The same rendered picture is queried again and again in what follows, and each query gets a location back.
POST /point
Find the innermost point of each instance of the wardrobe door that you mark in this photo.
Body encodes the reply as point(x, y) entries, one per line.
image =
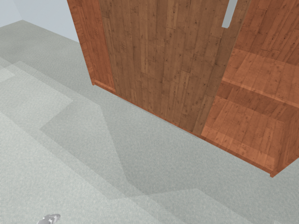
point(169, 56)
point(92, 26)

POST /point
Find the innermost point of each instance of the handle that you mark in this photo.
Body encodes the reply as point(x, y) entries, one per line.
point(229, 13)

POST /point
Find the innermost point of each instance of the left robot hand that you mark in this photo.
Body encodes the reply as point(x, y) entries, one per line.
point(49, 219)

